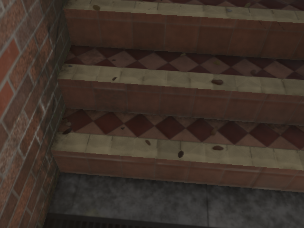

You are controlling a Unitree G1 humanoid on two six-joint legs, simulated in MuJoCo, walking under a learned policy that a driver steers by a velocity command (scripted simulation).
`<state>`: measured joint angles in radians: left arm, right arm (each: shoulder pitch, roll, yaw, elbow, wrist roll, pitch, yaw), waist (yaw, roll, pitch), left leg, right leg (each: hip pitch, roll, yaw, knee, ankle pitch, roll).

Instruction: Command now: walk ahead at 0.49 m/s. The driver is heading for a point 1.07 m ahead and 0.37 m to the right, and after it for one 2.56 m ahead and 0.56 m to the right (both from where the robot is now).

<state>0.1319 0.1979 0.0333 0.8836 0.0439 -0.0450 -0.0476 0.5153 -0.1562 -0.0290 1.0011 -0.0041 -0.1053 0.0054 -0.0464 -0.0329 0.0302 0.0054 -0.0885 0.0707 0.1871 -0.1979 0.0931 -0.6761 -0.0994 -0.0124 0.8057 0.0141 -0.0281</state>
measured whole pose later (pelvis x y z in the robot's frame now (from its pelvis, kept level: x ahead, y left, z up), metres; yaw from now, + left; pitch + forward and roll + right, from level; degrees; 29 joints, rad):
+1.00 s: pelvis +0.51 -0.06 -0.01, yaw -8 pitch +1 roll +1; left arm 0.17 0.16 0.06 0.93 0.04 -0.02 0.01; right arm 0.48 -0.15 -0.03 1.09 -0.04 -0.12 -0.03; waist -0.02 -0.05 -0.01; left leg -0.15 0.01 0.19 0.40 -0.27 0.05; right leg -0.92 0.00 0.02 1.79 -0.27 -0.08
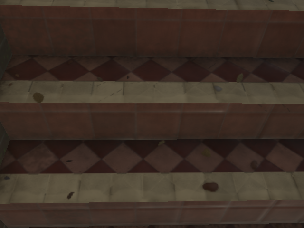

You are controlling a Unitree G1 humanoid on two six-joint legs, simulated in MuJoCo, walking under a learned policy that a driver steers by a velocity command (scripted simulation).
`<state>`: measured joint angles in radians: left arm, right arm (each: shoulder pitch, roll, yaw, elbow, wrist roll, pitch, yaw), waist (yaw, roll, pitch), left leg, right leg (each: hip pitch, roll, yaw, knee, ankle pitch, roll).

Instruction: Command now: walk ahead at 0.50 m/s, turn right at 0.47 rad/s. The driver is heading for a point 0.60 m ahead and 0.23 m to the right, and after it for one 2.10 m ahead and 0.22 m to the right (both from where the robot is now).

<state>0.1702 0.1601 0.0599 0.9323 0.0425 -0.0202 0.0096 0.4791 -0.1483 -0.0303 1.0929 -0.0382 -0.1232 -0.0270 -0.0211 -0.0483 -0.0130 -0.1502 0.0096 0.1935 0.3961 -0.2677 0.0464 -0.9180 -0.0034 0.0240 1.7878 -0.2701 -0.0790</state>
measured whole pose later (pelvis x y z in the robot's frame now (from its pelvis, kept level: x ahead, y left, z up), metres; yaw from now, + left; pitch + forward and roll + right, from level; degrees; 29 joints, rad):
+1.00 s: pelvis +0.53 -0.19 +0.35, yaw -24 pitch +2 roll +2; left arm 0.09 0.10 0.01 0.62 0.06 -0.08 0.01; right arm 0.40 -0.20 -0.04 1.05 -0.02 -0.08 -0.04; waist 0.03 -0.03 -0.05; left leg -0.39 -0.09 0.07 0.76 -0.40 0.07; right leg -0.99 0.06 0.13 1.96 -0.07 -0.11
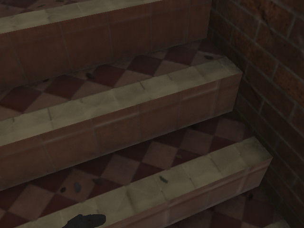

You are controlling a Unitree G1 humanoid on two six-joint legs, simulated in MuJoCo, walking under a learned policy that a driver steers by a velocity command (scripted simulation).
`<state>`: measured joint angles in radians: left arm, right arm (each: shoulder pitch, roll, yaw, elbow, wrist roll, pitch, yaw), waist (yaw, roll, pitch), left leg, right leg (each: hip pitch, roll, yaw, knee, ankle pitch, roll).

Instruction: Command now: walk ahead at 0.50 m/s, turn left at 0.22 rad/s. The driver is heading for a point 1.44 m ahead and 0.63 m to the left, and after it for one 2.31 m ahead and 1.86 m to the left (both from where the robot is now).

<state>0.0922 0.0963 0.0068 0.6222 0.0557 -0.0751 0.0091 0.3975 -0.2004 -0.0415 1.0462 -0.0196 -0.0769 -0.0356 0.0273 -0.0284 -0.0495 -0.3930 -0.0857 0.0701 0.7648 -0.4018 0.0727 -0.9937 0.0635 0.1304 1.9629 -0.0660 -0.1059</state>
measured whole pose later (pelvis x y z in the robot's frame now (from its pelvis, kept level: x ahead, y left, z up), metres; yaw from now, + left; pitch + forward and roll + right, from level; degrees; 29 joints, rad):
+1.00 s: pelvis +0.48 +0.02 +0.33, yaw +29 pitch +1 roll -1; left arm 0.15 0.21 0.06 0.58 0.05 -0.06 0.03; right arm 0.14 -0.20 -0.07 0.70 -0.02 0.03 0.00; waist 0.03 -0.01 0.03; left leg -0.71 -0.13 0.08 1.13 -0.44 0.15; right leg -0.69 -0.04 0.08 1.91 -0.03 0.00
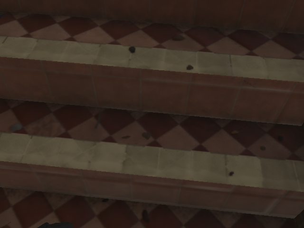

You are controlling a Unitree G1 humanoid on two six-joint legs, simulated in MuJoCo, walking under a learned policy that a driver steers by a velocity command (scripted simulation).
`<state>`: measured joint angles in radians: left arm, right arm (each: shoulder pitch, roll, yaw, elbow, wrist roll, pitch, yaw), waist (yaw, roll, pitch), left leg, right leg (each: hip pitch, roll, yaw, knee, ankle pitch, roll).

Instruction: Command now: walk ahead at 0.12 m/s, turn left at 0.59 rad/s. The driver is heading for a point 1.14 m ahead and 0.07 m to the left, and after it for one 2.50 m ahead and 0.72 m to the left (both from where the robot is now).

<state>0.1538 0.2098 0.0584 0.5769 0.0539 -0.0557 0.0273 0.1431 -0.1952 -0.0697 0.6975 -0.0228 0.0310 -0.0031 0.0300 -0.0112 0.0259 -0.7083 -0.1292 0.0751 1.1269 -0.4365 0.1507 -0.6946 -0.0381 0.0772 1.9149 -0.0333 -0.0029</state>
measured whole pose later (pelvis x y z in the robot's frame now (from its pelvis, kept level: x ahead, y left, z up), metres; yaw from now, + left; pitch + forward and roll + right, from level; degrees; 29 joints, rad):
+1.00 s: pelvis +0.42 +0.09 +0.30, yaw +18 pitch +6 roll +5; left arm 0.55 0.12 0.04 1.04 -0.01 -0.14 0.04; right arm -0.17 -0.07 0.02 0.47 0.00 0.02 0.04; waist 0.07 -0.05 0.06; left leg -1.24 0.10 0.16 1.50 -0.43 0.16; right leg 0.18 -0.16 -0.07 0.01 -0.18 -0.01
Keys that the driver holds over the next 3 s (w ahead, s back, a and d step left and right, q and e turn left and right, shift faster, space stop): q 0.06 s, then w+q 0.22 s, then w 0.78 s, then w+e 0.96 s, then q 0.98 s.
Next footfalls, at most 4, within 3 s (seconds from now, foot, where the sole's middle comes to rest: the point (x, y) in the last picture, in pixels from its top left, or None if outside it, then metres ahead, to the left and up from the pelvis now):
0.48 right None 0.32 -0.11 -0.49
1.02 left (76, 136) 0.61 0.29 -0.29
1.52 right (113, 44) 0.83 0.18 -0.10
1.96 left None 1.12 0.35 0.10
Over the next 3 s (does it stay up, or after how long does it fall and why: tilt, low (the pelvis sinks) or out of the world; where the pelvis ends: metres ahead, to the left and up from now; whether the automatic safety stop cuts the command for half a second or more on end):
stays up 1.25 0.19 1.03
